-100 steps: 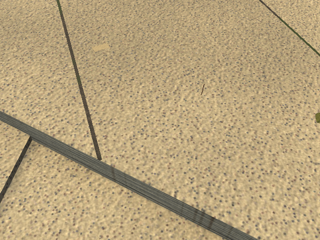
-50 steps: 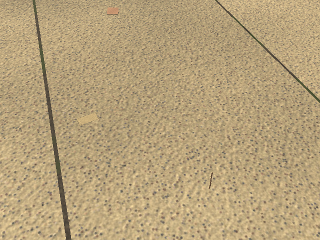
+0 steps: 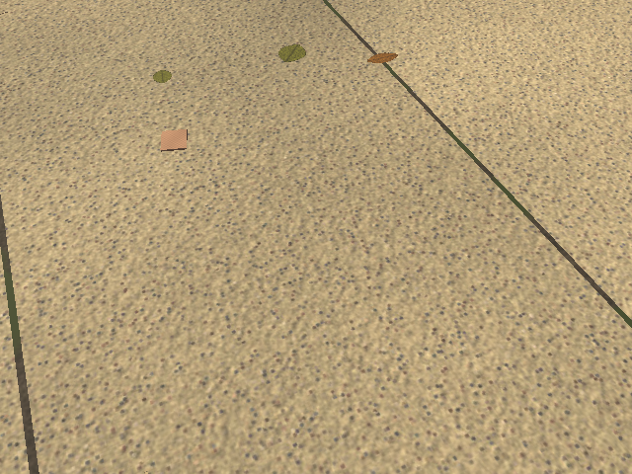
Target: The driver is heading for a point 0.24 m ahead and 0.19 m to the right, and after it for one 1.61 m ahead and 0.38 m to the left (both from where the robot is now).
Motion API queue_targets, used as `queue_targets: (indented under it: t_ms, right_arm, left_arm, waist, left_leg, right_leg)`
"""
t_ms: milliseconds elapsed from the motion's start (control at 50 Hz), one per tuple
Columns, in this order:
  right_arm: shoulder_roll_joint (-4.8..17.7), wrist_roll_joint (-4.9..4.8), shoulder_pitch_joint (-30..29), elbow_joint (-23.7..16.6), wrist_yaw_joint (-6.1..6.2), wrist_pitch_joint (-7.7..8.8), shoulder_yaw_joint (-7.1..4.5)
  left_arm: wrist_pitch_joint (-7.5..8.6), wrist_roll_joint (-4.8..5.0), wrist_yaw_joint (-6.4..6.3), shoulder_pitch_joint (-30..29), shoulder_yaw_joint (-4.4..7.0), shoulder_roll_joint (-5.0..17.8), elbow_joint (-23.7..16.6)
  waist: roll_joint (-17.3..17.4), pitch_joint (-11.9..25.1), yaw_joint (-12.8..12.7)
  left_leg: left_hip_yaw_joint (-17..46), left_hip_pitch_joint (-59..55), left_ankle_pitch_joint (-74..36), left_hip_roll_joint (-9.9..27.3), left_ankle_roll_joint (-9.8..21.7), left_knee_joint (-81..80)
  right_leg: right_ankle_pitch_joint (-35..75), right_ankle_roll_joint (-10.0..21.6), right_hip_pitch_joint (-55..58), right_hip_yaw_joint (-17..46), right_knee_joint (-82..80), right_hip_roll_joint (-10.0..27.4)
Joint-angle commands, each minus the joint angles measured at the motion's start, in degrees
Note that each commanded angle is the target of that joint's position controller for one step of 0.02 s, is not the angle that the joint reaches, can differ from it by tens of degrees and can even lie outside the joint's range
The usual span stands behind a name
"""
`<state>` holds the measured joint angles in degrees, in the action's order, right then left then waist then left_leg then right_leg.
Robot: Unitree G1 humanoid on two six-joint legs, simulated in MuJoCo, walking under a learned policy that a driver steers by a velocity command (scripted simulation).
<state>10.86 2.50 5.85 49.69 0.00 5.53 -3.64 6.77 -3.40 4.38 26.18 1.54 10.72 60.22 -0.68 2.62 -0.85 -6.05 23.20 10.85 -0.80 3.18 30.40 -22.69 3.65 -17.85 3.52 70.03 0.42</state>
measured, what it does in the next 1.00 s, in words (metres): walks ahead: right foot, then left foot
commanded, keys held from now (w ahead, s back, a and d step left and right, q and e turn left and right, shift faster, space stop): w+e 0.30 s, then w+q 0.70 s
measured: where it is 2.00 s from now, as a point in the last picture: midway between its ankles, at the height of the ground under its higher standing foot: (296, 273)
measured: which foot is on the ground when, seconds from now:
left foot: down 0.00-0.44, up 0.46-0.92, down 0.94-1.00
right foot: up 0.00-0.40, down 0.42-0.96, up 0.98-1.00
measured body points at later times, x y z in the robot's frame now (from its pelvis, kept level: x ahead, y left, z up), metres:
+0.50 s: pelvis +0.28 -0.06 -0.01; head +0.32 -0.08 +0.44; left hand +0.50 +0.14 -0.11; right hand +0.25 -0.33 -0.15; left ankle +0.12 +0.11 -0.63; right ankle +0.35 -0.17 -0.73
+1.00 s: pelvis +0.56 -0.03 -0.02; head +0.60 -0.02 +0.43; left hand +0.59 +0.25 -0.15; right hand +0.75 -0.27 -0.12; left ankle +0.65 +0.05 -0.73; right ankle +0.38 -0.18 -0.66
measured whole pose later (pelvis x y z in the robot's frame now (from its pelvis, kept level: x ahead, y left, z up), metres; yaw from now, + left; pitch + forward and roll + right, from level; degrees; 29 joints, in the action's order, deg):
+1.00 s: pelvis +0.56 -0.03 -0.02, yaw +6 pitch +2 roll -1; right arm 14.5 -1.1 4.1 46.8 -2.2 2.6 -5.3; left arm 4.4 1.0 -1.4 14.4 5.3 14.5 53.2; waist 0.4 -2.9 -0.4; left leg -4.0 30.2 11.7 -1.3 6.4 39.2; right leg -28.0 -2.5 -9.0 -6.8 57.0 5.9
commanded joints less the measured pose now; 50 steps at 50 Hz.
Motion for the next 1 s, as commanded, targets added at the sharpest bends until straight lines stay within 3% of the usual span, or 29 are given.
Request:
queue_targets:
  t_ms: [20, 40, 60, 100, 140, 200, 260, 320, 360, 380, 400, 420, 440, 460, 480, 500, 520, 540, 560, 580, 620, 740, 840, 900, 920, 940, 960, 980, 1000]
  right_arm:
    - [1.7, -2.73, 4.6, 0.7, -0.18, 1.31, 0.02]
    - [2.0, -3.29, 2.9, 1.4, -0.86, 2.07, 0.17]
    - [2.5, -3.1, 2.6, 1.7, -0.95, 2.21, 0.12]
    - [3.9, -1.9, 4.1, 3.2, -0.63, 1.8, -0.09]
    - [5.2, -1.21, 5.5, 3.9, 0.17, 1.62, -0.15]
    - [7.7, -1.49, 8.1, 4.2, 1.24, 1.58, -0.44]
    - [10.0, -2.47, 13.0, 5.0, 1.87, 1.01, -1.07]
    - [10.7, -2.97, 16.5, 5.9, 1.85, -0.48, -1.58]
    - [11.6, -3.46, 16.8, 6.6, 1.5, -1.28, -1.81]
    - [12.4, -3.77, 16.3, 6.9, 1.44, -1.62, -1.96]
    - [12.8, -4.06, 14.5, 7.0, 1.32, -2.01, -1.88]
    - [11.7, -3.94, 13.4, 6.1, 1.21, -1.72, -1.34]
    - [4.1, -3.27, 18.7, 4.1, 0.12, -0.29, 1.12]
    - [6.5, -4.72, 16.5, 5.3, -0.57, 1.9, 0.51]
    - [9.8, -6.85, 9.7, 3.0, -0.72, 2.39, -1.08]
    - [9.4, -6.39, 6.5, 1.8, -0.24, 2.17, -0.95]
    - [8.9, -5.03, 5.0, 1.8, 0.44, 1.4, -1.32]
    - [8.3, -4.6, 6.7, 2.2, 0.87, 0.04, -1.74]
    - [6.8, -4.71, 9.2, 2.8, 0.96, -1.3, -1.72]
    - [5.5, -4.86, 10.1, 3.0, 1.01, -2.14, -1.58]
    - [5.1, -4.65, 8.3, 2.0, 1.12, -2.91, -1.64]
    - [4.4, -3.51, -1.3, -1.3, -0.47, -2.83, -0.98]
    - [4.7, -3.66, -8.5, -4.9, -2.3, -3.11, -0.52]
    - [7.2, -3.77, -4.8, -5.8, -2.94, -3.29, -1.71]
    - [9.1, -3.99, 1.8, -4.4, -2.88, -3.26, -2.86]
    - [12.8, -4.12, 11.1, -1.8, -2.28, -3.22, -4.96]
    - [19.2, -3.97, 17.2, -0.7, -1.24, -3.46, -6.68]
    - [21.8, -3.64, 15.0, -2.4, -1.63, -2.66, -6.44]
    - [17.1, -3.07, 16.9, -3.0, -1.92, -2.36, -4.95]
  left_arm:
    - [-0.21, 8.62, -3.98, -7.5, 2.74, 4.8, -8.8]
    - [-1.06, 8.74, -5.45, -5.7, 2.69, 3.9, -8.6]
    - [-1.78, 7.99, -6.07, -4.1, 2.69, 2.3, -8.3]
    - [-3.16, 6.8, -6.27, -6.8, 2.83, 1.8, -10.1]
    - [-3.63, 5.58, -5.64, -11.0, 3.02, 2.6, -12.4]
    - [-3.3, 4.98, -4.32, -17.2, 2.77, 3.0, -14.5]
    - [-3.34, 4.89, -2.97, -24.9, 2.17, 2.6, -17.0]
    - [-3.41, 4.85, -1.85, -30.1, 1.92, 2.7, -19.7]
    - [-3.39, 4.66, -1.61, -29.6, 2.46, 3.9, -20.7]
    - [-3.31, 4.59, -1.65, -26.3, 3.23, 5.4, -20.2]
    - [-3.07, 4.54, -1.82, -17.4, 4.63, 7.9, -17.8]
    - [-2.98, 4.01, -2.8, -6.2, 6.69, 13.2, -14.3]
    - [-2.7, 2.78, -3.6, 1.2, 8.04, 20.7, -12.6]
    - [-2.66, 2.54, -4.1, 3.9, 6.75, 16.7, -13.0]
    - [-2.54, 2.56, -4.17, -1.2, 5.91, 13.9, -13.3]
    - [-2.24, 3.27, -4.19, -7.5, 5.14, 10.8, -14.1]
    - [-1.75, 3.44, -3.96, -12.0, 4.4, 7.9, -14.1]
    - [-1.15, 3.08, -3.75, -14.8, 3.85, 5.6, -13.9]
    - [-0.73, 2.64, -3.48, -15.5, 3.74, 4.6, -13.3]
    - [-0.37, 2.47, -3.54, -15.3, 3.91, 5.0, -12.6]
    - [-0.03, 2.15, -4.26, -14.2, 4.45, 7.0, -11.4]
    - [-0.22, 2.73, -6.09, -11.9, 5.04, 9.4, -9.8]
    - [-1.46, 4.04, -6.39, -7.9, 5.98, 11.6, -8.1]
    - [-2.45, 4.97, -6.55, -10.2, 6.61, 14.0, -8.7]
    - [-2.92, 5.27, -6.56, -11.9, 6.64, 14.8, -9.0]
    - [-3.11, 5.21, -6.53, -11.9, 6.31, 14.4, -9.3]
    - [-2.61, 3.08, -6.59, -11.7, 5.05, 10.5, -11.1]
    - [-0.34, 3.29, -5.7, -7.9, 3.17, 4.8, -14.3]
    - [1.88, 5.67, -4.82, -15.0, 3.98, 9.6, -15.2]
  waist:
    - [1.2, 0.5, 1.3]
    - [1.7, 2.0, -0.6]
    - [2.2, 0.9, -1.7]
    - [3.4, -3.0, -2.2]
    - [4.1, -4.8, -2.0]
    - [2.7, -4.4, -0.1]
    - [1.3, -5.7, 3.3]
    - [1.3, -7.1, 4.8]
    - [3.7, -6.4, 2.8]
    - [5.7, -4.4, 0.2]
    - [6.2, -0.5, -5.1]
    - [4.9, 6.2, -9.4]
    - [-8.4, 16.3, -7.2]
    - [-7.4, 24.7, -8.8]
    - [-5.7, 16.3, -8.3]
    - [-3.8, 9.6, -5.6]
    - [-1.7, 5.3, -3.1]
    - [-2.7, 2.7, -0.5]
    - [-3.8, 2.0, 1.1]
    - [-3.6, 0.7, 1.7]
    - [-2.8, -1.7, 2.2]
    - [-2.5, -4.4, 0.1]
    - [-2.5, -7.5, -2.3]
    - [-5.0, -4.1, 1.3]
    - [-4.8, -0.7, 5.3]
    - [-2.9, 4.4, 9.6]
    - [8.1, 8.1, 9.9]
    - [18.1, 16.7, 3.6]
    - [9.7, 16.4, 7.6]
  left_leg:
    - [19.2, -16.0, -13.3, 17.8, 9.4, -19.3]
    - [15.7, -15.2, -12.3, 17.2, 8.4, -20.1]
    - [12.9, -12.9, -11.1, 16.9, 7.6, -21.0]
    - [7.9, -7.9, -11.8, 16.3, 7.0, -22.6]
    - [3.5, -6.1, -13.5, 14.9, 7.0, -23.4]
    - [-1.4, -8.1, -16.1, 12.7, 5.5, -22.8]
    - [-2.6, -17.3, -16.8, 15.0, 5.2, -22.2]
    - [-3.2, -26.5, -23.5, 17.5, 4.9, -18.1]
    - [-3.0, -28.3, -39.6, 18.2, 4.9, -13.0]
    - [-3.0, -29.0, -48.1, 18.1, 4.7, -8.2]
    - [-4.2, -26.9, -51.5, 16.2, 3.6, 1.5]
    - [-4.1, -14.1, -42.3, 13.5, 1.8, 15.7]
    - [-2.8, 11.8, -0.3, 3.0, -2.1, 42.1]
    - [11.7, 16.9, 22.5, -1.4, -1.6, 52.2]
    - [13.2, 22.4, 18.8, 1.8, -1.0, 54.2]
    - [11.4, 22.4, 13.1, 5.5, -0.9, 49.8]
    - [10.4, 19.9, 9.6, 7.8, -1.1, 46.1]
    - [10.6, 15.4, 7.1, 9.5, -1.0, 43.7]
    - [10.8, 12.1, 5.5, 10.0, -0.9, 42.4]
    - [10.7, 11.6, 4.6, 10.1, -1.0, 41.4]
    - [11.4, 14.4, 0.7, 10.2, -1.4, 37.9]
    - [8.5, 16.6, -14.2, 8.8, -1.6, 17.6]
    - [4.4, 18.8, -8.5, 7.3, 0.7, 9.2]
    - [-0.6, 9.8, 0.7, 2.5, 3.8, 8.2]
    - [-2.5, 1.3, 0.6, -0.4, 5.3, 5.8]
    - [-2.0, -13.2, -2.6, -3.3, 7.4, 2.3]
    - [16.9, -28.2, -6.4, 8.1, 11.3, 1.0]
    - [51.4, -43.8, 6.4, 19.4, 22.9, -10.8]
    - [51.3, -44.8, 7.5, 19.5, 19.8, -15.6]
  right_leg:
    - [7.5, 1.0, -19.6, 2.2, 9.3, 5.3]
    - [8.3, 1.2, -19.5, 3.1, 8.1, 6.7]
    - [8.4, 1.2, -20.0, 3.5, 6.6, 7.5]
    - [11.3, 0.4, -23.1, 3.5, 4.2, 8.4]
    - [17.5, -0.6, -25.4, 2.9, -1.4, 8.4]
    - [27.7, -0.6, -22.8, -0.4, -15.8, 7.5]
    - [28.1, -0.2, -24.5, -3.4, -25.7, 6.5]
    - [21.3, 1.0, -26.6, -5.5, -31.1, 5.1]
    - [13.4, 2.7, -20.7, -8.3, -33.9, 1.7]
    - [10.8, 3.7, -15.0, -9.5, -35.4, -0.3]
    - [14.6, 5.3, -3.2, -10.4, -40.4, -2.3]
    - [21.7, 7.7, 17.3, -4.6, -37.7, 1.6]
    - [20.3, 18.3, 42.4, 24.1, -39.6, 20.8]
    - [21.5, 19.8, 44.3, 39.0, -48.6, 25.3]
    - [23.7, 15.7, 37.8, 27.2, -49.3, 22.6]
    - [25.5, 12.6, 27.9, 17.6, -50.1, 20.5]
    - [25.1, 10.5, 19.1, 11.6, -52.6, 18.2]
    - [23.4, 8.9, 12.0, 6.8, -55.2, 16.4]
    - [20.6, 8.2, 8.0, 4.2, -57.4, 15.4]
    - [20.6, 8.3, 5.8, 2.3, -59.2, 15.2]
    - [22.7, 8.1, 4.7, -1.9, -61.5, 15.1]
    - [24.4, 5.6, 9.1, -11.7, -62.2, 14.0]
    - [27.6, 4.5, 19.3, -14.5, -58.7, 17.4]
    - [52.3, 2.5, 22.0, -16.6, -48.5, 17.7]
    - [59.7, 1.3, 21.2, -18.0, -39.3, 16.2]
    - [56.7, -0.8, 15.6, -19.0, -25.8, 13.4]
    - [26.8, -3.9, -1.3, -18.8, -5.7, 9.6]
    - [-10.3, -6.4, -22.2, -6.5, 11.8, -2.9]
    - [-8.0, -4.5, -29.1, 1.7, 14.5, -0.6]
